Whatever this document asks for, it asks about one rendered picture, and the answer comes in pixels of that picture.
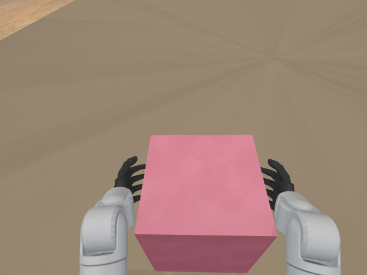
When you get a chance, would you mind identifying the carton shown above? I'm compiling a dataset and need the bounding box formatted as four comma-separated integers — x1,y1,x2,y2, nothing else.
134,135,278,273

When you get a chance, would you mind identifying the robot left hand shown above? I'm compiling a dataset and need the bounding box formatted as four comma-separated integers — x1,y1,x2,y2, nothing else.
114,156,146,203

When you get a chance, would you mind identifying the robot left forearm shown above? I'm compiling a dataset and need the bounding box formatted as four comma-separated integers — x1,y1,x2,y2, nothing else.
79,187,135,275

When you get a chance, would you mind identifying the robot right hand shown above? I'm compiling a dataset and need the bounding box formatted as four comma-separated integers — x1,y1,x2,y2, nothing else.
261,159,295,211

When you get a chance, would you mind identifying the robot right forearm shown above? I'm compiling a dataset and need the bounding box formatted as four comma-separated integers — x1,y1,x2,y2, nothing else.
274,191,341,275

